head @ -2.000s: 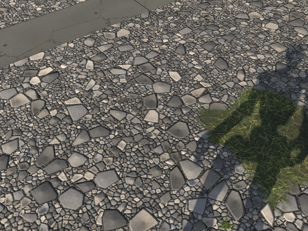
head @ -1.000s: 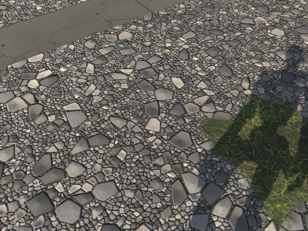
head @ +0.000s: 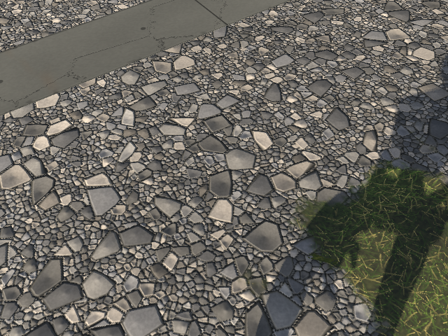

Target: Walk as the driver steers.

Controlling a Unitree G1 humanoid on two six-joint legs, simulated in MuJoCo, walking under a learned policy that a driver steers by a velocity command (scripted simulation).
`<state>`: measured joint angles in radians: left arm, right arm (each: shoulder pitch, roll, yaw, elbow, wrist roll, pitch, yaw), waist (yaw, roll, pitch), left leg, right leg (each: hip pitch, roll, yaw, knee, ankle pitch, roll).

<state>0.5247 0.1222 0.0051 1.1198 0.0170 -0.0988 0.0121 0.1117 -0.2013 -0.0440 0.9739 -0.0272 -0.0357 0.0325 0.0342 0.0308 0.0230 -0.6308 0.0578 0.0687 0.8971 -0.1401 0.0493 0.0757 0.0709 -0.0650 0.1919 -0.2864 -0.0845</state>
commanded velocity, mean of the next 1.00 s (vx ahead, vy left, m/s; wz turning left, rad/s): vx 0.49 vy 0.00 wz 0.20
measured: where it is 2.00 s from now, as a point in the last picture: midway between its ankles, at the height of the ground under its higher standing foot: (182, 190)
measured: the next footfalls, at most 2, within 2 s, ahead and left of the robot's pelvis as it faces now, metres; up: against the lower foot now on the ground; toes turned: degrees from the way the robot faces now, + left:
left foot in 0.16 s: +0.27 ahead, +0.08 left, +0.00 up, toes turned +4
right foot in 0.72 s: +0.59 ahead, -0.08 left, +0.00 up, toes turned +3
